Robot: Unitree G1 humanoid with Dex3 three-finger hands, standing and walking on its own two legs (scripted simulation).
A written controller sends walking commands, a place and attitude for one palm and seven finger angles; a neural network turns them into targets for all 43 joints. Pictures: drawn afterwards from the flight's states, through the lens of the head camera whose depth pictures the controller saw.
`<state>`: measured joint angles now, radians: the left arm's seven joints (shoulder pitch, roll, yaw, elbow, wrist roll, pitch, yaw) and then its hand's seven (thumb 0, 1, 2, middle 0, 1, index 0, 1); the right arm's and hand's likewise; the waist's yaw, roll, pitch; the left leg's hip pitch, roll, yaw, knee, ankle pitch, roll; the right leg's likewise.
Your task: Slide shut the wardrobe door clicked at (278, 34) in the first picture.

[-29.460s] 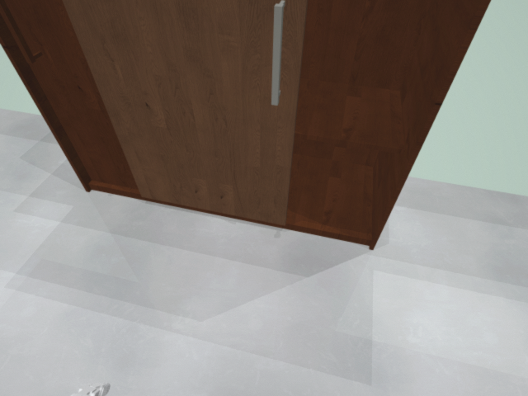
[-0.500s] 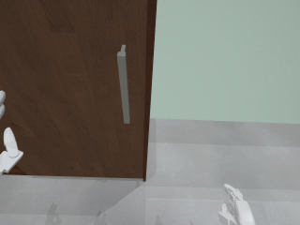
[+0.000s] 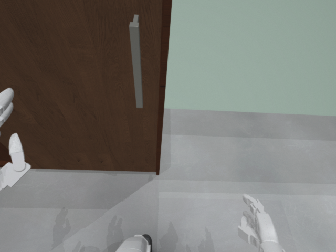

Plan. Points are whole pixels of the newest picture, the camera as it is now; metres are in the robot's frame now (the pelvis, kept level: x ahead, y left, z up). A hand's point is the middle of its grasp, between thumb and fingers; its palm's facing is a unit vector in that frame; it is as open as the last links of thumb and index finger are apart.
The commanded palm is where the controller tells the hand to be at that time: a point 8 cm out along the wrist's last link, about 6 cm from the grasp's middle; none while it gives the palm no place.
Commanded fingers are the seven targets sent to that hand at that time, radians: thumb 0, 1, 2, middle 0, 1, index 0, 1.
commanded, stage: step back with the hand held close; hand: left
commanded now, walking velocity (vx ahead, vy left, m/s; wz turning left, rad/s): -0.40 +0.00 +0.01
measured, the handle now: (138, 68) +0.56 +0.14 +0.09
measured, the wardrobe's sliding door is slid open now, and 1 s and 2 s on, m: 0.00 0.00 0.00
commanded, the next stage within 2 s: stop stepping back and stand still in 0.20 s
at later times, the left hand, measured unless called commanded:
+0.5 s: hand out of the picture +0.06 +0.26 +0.18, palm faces +0.44 -0.78 -0.44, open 7.4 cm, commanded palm +0.02 +0.30 +0.19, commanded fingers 0.00 0.90 0.90 -0.20 -0.30 -0.20 -0.30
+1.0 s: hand out of the picture +0.02 +0.27 +0.18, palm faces +0.46 -0.77 -0.44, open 7.4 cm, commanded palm -0.03 +0.30 +0.19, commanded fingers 0.00 0.90 0.90 -0.20 -0.30 -0.20 -0.30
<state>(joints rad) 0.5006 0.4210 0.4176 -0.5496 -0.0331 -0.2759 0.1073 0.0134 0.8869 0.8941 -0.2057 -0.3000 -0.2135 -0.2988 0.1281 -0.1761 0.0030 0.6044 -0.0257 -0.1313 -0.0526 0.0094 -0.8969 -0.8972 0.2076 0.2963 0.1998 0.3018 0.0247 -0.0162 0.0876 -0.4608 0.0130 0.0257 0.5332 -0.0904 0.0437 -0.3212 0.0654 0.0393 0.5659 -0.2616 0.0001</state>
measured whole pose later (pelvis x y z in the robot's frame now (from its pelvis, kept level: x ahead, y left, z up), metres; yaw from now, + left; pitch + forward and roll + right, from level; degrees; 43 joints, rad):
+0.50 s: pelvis -0.12 +0.00 +0.00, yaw +1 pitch +1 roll -1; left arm 0.59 0.42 0.45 -0.61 -0.03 -0.24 0.15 0.02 0.89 0.89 -0.21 -0.30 -0.21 -0.30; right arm 0.26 -0.14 0.02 0.62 -0.01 -0.16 -0.05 0.01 -0.90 -0.90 0.21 0.30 0.20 0.30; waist 0.01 -0.06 -0.02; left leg -0.38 0.03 -0.01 0.61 -0.26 -0.01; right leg -0.29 0.05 0.00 0.55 -0.29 0.00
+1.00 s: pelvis -0.17 +0.00 +0.00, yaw +0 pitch -1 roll -2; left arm 0.52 0.42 0.41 -0.47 0.00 -0.20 0.15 0.01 0.89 0.89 -0.21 -0.30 -0.21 -0.30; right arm 0.29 -0.18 0.01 0.65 -0.02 -0.11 -0.06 0.01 -0.89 -0.90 0.21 0.30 0.20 0.30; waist 0.01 -0.01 -0.05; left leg -0.38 0.03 -0.01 0.77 -0.37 0.02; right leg -0.25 0.02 -0.08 0.52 -0.24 -0.05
